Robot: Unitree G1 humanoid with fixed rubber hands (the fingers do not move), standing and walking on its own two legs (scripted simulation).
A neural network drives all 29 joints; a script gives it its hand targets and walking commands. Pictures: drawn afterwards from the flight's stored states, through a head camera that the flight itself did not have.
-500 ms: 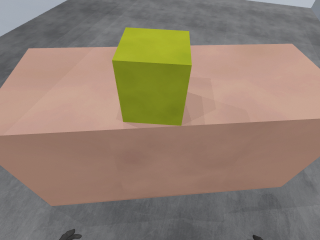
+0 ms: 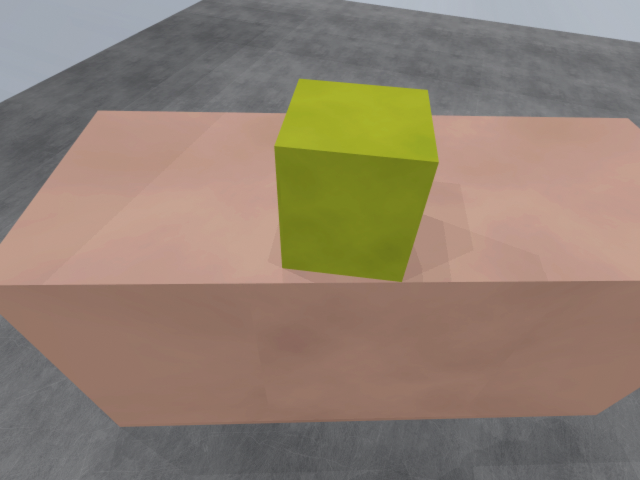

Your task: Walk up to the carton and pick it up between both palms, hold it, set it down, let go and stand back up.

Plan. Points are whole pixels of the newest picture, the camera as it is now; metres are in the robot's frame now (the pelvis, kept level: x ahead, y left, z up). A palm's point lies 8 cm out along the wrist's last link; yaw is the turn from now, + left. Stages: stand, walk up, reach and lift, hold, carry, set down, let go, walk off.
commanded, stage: walk up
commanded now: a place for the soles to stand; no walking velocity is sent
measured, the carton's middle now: (351, 182) +0.55 -0.06 +0.07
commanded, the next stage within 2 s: none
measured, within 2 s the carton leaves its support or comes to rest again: neither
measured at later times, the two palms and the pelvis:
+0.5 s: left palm (134, 429) +0.22 +0.25 -0.09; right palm (505, 474) +0.16 -0.25 -0.12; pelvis +0.10 +0.01 +0.00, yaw -5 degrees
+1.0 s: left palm (115, 416) +0.24 +0.29 -0.09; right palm (501, 430) +0.21 -0.25 -0.09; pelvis +0.11 +0.03 +0.00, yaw -9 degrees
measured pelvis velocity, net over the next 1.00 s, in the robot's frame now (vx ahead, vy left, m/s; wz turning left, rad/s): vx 0.11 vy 0.03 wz -0.15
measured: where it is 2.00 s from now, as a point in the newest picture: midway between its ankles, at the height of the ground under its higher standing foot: outside the picture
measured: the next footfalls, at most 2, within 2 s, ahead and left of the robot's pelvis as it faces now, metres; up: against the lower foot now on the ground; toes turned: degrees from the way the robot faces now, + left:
right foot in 0.28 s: +0.18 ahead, -0.10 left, +0.00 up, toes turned -4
left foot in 0.56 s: +0.18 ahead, +0.15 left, +0.00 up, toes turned -7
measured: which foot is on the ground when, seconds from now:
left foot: down 0.00-0.32, up 0.34-0.54, down 0.56-1.00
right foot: up 0.00-0.26, down 0.28-1.00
